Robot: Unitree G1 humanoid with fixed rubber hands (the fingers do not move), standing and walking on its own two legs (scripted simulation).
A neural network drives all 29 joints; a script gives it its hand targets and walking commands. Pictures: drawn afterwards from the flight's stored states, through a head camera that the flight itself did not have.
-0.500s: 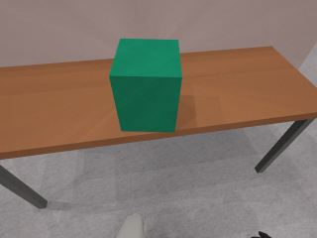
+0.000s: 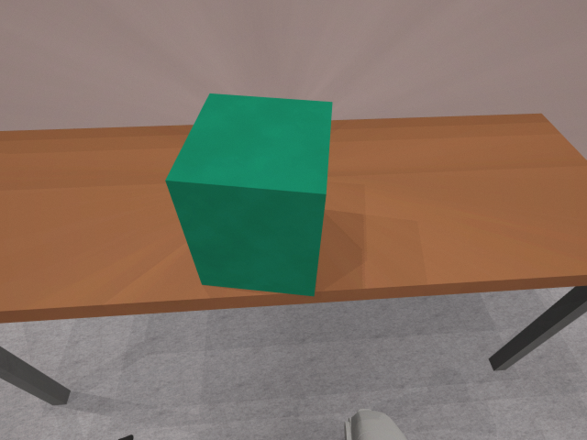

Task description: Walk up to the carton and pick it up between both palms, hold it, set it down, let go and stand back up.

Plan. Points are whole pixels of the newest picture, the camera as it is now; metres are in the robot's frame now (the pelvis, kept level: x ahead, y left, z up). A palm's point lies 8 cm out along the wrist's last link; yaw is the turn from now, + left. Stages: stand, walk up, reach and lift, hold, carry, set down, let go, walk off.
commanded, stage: walk up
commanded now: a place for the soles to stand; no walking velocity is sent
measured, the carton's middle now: (263, 198) +0.47 +0.05 +0.05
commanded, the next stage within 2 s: none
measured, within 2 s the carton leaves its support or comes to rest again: neither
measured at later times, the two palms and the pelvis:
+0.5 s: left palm out of the picture +0.10 +0.27 -0.13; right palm (432, 339) +0.27 -0.21 -0.08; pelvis +0.07 +0.00 +0.01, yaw +8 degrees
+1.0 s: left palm out of the picture +0.16 +0.34 -0.10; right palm (426, 401) +0.18 -0.18 -0.09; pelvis +0.06 +0.07 +0.01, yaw +3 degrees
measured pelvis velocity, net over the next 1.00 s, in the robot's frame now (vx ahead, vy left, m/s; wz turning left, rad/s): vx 0.06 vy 0.07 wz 0.05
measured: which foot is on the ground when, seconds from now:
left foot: down 0.00-0.04, up 0.06-0.36, down 0.38-1.00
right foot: up 0.00-0.02, down 0.04-0.40, up 0.42-0.68, down 0.70-0.90, up 0.92-1.00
